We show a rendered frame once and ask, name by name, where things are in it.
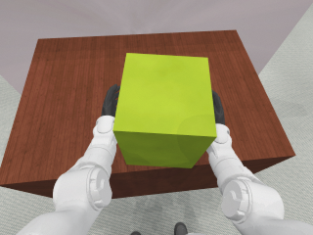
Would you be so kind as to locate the robot left hand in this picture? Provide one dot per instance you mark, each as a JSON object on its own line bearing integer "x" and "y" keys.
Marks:
{"x": 109, "y": 105}

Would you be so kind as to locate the carton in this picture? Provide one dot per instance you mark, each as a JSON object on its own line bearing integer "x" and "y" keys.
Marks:
{"x": 164, "y": 114}

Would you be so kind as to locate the robot right forearm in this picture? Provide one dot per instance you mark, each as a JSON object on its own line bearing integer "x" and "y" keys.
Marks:
{"x": 225, "y": 164}

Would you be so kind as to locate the robot right upper arm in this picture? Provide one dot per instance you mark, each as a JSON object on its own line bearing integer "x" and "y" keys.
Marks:
{"x": 257, "y": 209}

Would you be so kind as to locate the robot left upper arm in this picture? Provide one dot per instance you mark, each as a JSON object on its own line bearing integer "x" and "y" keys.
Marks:
{"x": 79, "y": 197}

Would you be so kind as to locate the right robot foot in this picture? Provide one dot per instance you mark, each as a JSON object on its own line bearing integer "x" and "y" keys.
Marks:
{"x": 180, "y": 229}

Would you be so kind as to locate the robot right hand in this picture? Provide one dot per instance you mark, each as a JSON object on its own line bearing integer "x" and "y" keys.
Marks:
{"x": 218, "y": 109}

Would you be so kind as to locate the robot left forearm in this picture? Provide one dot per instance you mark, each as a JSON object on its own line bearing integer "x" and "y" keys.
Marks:
{"x": 102, "y": 149}

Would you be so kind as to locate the pedestal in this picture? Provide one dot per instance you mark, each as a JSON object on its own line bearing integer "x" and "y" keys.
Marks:
{"x": 64, "y": 93}

